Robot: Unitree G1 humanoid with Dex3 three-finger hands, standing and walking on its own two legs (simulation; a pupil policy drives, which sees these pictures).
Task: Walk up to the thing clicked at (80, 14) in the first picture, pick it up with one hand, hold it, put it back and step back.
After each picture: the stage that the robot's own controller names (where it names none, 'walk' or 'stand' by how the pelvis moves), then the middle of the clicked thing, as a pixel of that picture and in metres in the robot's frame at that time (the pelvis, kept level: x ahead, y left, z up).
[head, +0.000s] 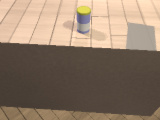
stand; (83, 20) +0.69 +0.01 +0.04
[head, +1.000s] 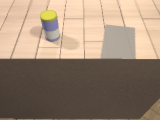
rise first; (50, 26) +0.57 +0.17 +0.06
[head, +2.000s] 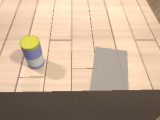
stand; (33, 53) +0.44 +0.20 +0.04
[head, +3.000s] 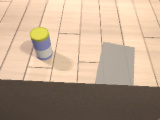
stand; (42, 44) +0.48 +0.17 +0.04
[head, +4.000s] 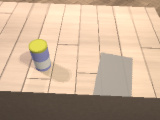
stand; (40, 55) +0.45 +0.18 +0.03
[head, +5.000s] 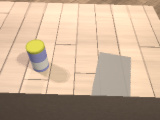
stand; (38, 56) +0.44 +0.19 +0.03
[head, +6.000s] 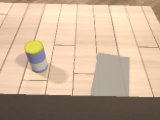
stand; (36, 57) +0.44 +0.19 +0.03
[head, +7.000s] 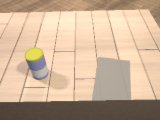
rise first; (37, 64) +0.42 +0.21 +0.04
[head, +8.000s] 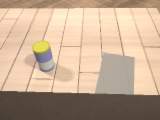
go down; (44, 57) +0.45 +0.20 +0.04
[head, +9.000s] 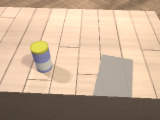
go down; (42, 57) +0.45 +0.19 +0.04
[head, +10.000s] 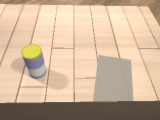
go down; (34, 62) +0.41 +0.19 +0.05
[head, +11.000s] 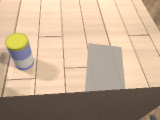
close in; (21, 52) +0.43 +0.20 +0.06
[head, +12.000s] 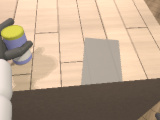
close; (17, 45) +0.45 +0.21 +0.08
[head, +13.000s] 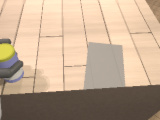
lift; (8, 64) +0.38 +0.24 +0.08
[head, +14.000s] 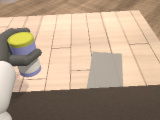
lift; (26, 55) +0.34 +0.18 +0.19
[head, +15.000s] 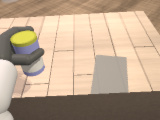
hold; (29, 54) +0.34 +0.17 +0.19
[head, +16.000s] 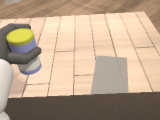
hold; (25, 52) +0.33 +0.17 +0.21
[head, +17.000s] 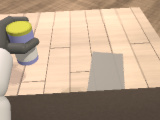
crouch; (23, 44) +0.38 +0.18 +0.20
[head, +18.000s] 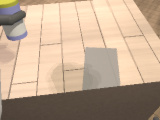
lower; (11, 19) +0.47 +0.20 +0.21
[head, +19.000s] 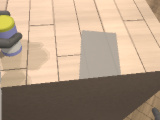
lower; (7, 36) +0.47 +0.22 +0.09
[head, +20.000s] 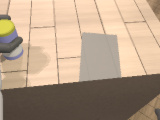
lower; (8, 40) +0.45 +0.22 +0.09
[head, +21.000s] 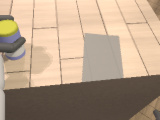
lower; (11, 41) +0.46 +0.22 +0.09
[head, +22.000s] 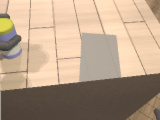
lower; (7, 39) +0.46 +0.22 +0.09
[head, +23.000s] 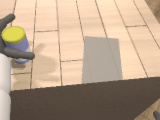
withdraw; (18, 46) +0.45 +0.20 +0.08
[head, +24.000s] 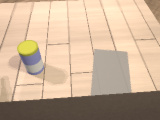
sink last; (31, 58) +0.42 +0.19 +0.06
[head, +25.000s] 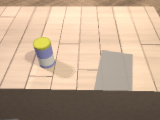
stand; (44, 53) +0.46 +0.20 +0.05
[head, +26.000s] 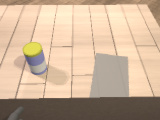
stand; (35, 59) +0.42 +0.20 +0.04
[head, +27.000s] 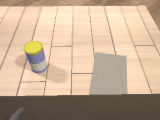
stand; (36, 57) +0.44 +0.20 +0.04
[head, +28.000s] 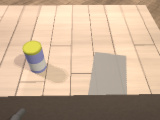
stand; (35, 57) +0.43 +0.21 +0.04
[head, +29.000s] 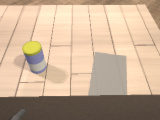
stand; (35, 57) +0.43 +0.21 +0.04
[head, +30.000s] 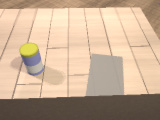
stand; (32, 59) +0.44 +0.20 +0.04
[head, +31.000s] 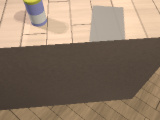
walk; (35, 9) +0.60 +0.20 +0.07
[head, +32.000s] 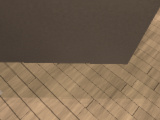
walk; out of the picture +0.96 +0.17 +0.07
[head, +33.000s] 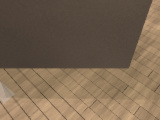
walk; out of the picture +1.10 +0.19 +0.05
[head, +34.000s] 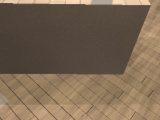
stand; out of the picture +1.08 +0.17 +0.03
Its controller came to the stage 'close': yes
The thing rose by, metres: 0.21
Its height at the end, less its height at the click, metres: +0.00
